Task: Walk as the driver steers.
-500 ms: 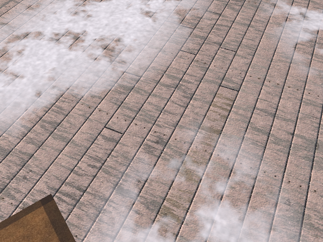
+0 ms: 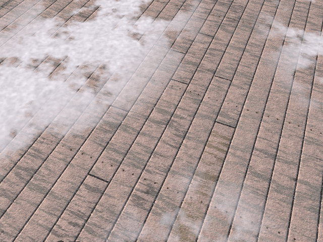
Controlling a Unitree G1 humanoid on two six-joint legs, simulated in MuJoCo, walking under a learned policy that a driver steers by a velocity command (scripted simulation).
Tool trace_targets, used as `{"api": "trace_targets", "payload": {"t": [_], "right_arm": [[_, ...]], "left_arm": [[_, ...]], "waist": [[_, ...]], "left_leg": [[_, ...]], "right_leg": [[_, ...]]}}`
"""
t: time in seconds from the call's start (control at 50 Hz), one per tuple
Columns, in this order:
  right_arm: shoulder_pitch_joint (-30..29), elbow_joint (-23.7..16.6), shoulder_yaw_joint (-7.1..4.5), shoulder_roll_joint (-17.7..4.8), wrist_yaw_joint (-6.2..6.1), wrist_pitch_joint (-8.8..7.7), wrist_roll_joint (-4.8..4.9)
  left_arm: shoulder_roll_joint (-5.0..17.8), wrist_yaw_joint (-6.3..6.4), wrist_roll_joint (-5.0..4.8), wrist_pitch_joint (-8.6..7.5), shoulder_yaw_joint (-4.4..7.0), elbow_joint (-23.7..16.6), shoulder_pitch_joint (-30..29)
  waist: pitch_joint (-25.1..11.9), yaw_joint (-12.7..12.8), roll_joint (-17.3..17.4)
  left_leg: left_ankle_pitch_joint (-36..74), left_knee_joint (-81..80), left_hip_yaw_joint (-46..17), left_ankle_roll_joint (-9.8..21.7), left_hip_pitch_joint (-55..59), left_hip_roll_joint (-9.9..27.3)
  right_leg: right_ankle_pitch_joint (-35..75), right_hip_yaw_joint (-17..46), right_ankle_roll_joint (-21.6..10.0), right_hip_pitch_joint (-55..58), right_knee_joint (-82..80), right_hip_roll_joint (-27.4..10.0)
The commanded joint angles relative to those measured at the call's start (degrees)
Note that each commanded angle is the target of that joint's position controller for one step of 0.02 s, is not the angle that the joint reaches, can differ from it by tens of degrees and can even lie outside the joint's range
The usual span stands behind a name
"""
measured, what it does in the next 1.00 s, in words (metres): walks ahead, turning left: right foot, then left foot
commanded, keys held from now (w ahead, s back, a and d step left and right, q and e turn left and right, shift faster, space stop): w+q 0.66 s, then w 0.12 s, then w+e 0.22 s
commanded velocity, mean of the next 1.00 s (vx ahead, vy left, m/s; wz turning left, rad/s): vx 0.50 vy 0.00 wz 0.42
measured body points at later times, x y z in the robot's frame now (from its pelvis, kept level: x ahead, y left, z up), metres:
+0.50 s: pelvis +0.24 +0.00 +0.00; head +0.28 +0.01 +0.45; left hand +0.15 +0.25 -0.14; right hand +0.50 -0.17 -0.11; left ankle +0.35 +0.15 -0.70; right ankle +0.17 -0.13 -0.74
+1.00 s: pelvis +0.48 +0.14 +0.00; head +0.49 +0.16 +0.45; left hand +0.49 +0.42 -0.13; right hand +0.60 -0.10 -0.13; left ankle +0.37 +0.14 -0.74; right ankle +0.69 +0.07 -0.68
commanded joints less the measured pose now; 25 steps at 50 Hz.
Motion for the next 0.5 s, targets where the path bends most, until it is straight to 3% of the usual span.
{"api": "trace_targets", "payload": {"t": [0.02, 0.04, 0.06, 0.08, 0.1, 0.12, 0.14, 0.16, 0.18, 0.22, 0.26, 0.36, 0.42, 0.5], "right_arm": [[-0.89, -3.33, -2.60, -10.90, -0.78, -0.20, -0.43], [-2.41, -3.88, -2.86, -11.48, -0.76, -0.20, -0.38], [-3.34, -4.23, -2.81, -11.11, -0.47, -0.36, -0.01], [-4.11, -6.12, -2.19, -8.54, -0.13, -0.69, 0.72], [1.44, -8.28, -1.02, -2.57, -0.18, -0.55, 2.62], [1.97, -6.99, -1.91, -7.85, -0.66, 0.34, 0.95], [-1.07, -6.65, -2.31, -8.79, -0.38, 0.75, 0.15], [-3.76, -7.05, -2.11, -7.48, 0.20, 0.84, -0.04], [-5.36, -7.25, -2.17, -6.83, 0.58, 1.18, -0.68], [-5.18, -7.78, -2.03, -5.99, 1.62, 2.70, -1.30], [-8.38, -9.26, -1.96, -5.71, 2.25, 3.50, -1.22], [-17.85, -13.15, -1.18, -4.90, 3.53, 3.79, -1.21], [-23.85, -15.29, -0.36, -4.17, 4.24, 3.45, -1.20], [-28.31, -17.53, -0.31, -5.16, 4.57, 3.45, -1.69]], "left_arm": [[6.18, 0.46, -0.36, -1.67, 1.52, -4.66, -1.62], [7.08, 0.77, -0.32, -2.09, 1.96, -3.54, 2.68], [8.53, 1.35, 0.12, -2.84, 2.71, -1.27, 10.20], [12.77, 2.24, 1.61, -3.56, 3.88, -0.25, 19.37], [18.46, 2.52, 2.44, -2.79, 5.31, -0.66, 21.52], [14.57, 2.34, 1.55, -1.76, 4.88, -1.03, 18.38], [9.19, 2.15, 1.07, -1.64, 3.56, -2.11, 14.12], [6.73, 1.95, 0.80, -1.92, 2.95, -2.05, 11.80], [5.52, 1.97, 0.84, -2.34, 2.56, -1.53, 12.42], [5.92, 2.15, 0.18, -3.14, 2.72, -0.34, 12.92], [5.98, 1.85, -0.37, -4.09, 2.92, 0.57, 14.48], [6.65, 1.64, -0.13, -4.18, 3.43, 2.34, 17.43], [7.59, 1.69, -0.16, -4.11, 3.75, 2.94, 18.29], [9.56, 2.11, -0.15, -3.13, 4.38, 4.50, 21.67]], "waist": [[-0.24, 3.56, 7.44], [-1.71, 5.58, 7.35], [-5.49, 8.97, 4.50], [-13.12, 12.42, -1.65], [-19.47, 10.10, -14.75], [-16.75, 8.34, -9.77], [-8.82, 7.26, -2.83], [-4.55, 6.62, -0.58], [-2.42, 6.40, -1.50], [-2.61, 4.79, -5.03], [-1.94, 4.59, -3.54], [0.67, 5.48, -2.24], [1.92, 6.72, -2.58], [2.83, 7.84, -2.48]], "left_leg": [[28.57, 2.73, -12.18, 6.67, -1.61, 15.62], [31.02, 6.33, -12.42, 5.76, -3.19, 15.05], [31.71, 15.25, -10.37, 4.47, -5.99, 12.00], [21.78, 30.23, -6.77, 3.00, -13.45, 7.64], [-11.86, 45.98, -0.06, 0.98, -31.56, -1.03], [-14.45, 53.40, -1.27, 1.81, -36.87, 2.62], [-9.13, 54.67, -1.99, 1.94, -37.64, 5.47], [-4.99, 52.91, -1.67, 1.36, -36.53, 7.41], [-3.18, 51.11, -1.49, 0.86, -35.15, 8.64], [-1.29, 50.48, -0.31, -0.52, -33.35, 9.52], [1.20, 49.97, 0.00, -1.23, -35.78, 10.04], [10.07, 40.66, 1.75, -2.54, -40.87, 10.96], [15.34, 29.98, 4.84, -1.79, -36.69, 10.53], [10.37, 22.81, 8.68, 1.07, -33.88, 8.87]], "right_leg": [[-4.03, -0.11, -1.25, 5.60, -4.05, 2.17], [-5.90, -0.59, -2.10, 12.08, -6.23, 3.31], [-4.77, -0.47, -3.54, 22.73, -10.14, 3.27], [-12.36, 9.67, -6.48, 36.05, -12.22, -7.15], [-19.69, 32.55, -11.89, 49.75, -17.49, -21.91], [-25.87, 38.60, -13.53, 44.91, -19.85, -22.25], [-25.69, 30.29, -12.40, 37.64, -20.50, -19.46], [-18.39, 22.06, -11.36, 31.82, -21.94, -16.56], [-9.20, 15.60, -9.69, 28.92, -22.34, -14.07], [-4.35, 9.75, -9.57, 25.92, -24.28, -12.34], [1.90, 5.63, -10.19, 26.40, -25.25, -12.41], [6.42, -3.36, -10.53, 28.10, -26.85, -11.59], [6.88, -8.36, -9.37, 27.54, -26.92, -10.76], [13.66, -11.62, -8.28, 33.28, -23.85, -12.69]]}}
